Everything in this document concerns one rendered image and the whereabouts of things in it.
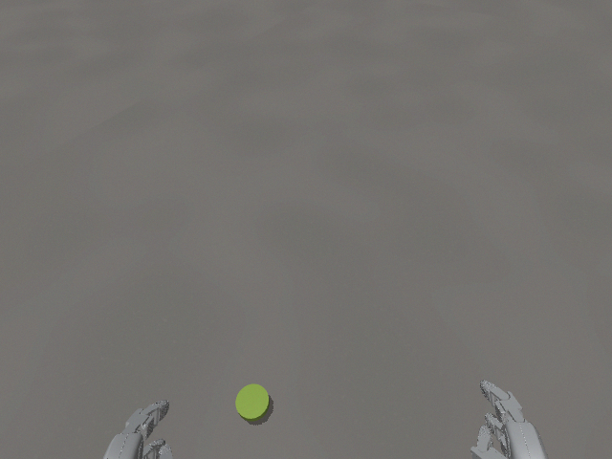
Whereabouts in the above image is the left robot hand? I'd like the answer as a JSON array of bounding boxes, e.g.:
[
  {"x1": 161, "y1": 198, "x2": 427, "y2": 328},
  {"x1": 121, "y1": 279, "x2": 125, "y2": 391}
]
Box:
[{"x1": 103, "y1": 400, "x2": 173, "y2": 459}]

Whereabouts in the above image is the right robot hand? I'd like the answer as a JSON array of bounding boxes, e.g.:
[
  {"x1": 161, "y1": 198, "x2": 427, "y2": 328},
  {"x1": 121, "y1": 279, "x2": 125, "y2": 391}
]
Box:
[{"x1": 470, "y1": 380, "x2": 549, "y2": 459}]

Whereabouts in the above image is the tin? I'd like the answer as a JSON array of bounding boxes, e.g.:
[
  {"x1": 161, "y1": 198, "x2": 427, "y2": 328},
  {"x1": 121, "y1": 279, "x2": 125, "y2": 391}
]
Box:
[{"x1": 235, "y1": 383, "x2": 270, "y2": 422}]

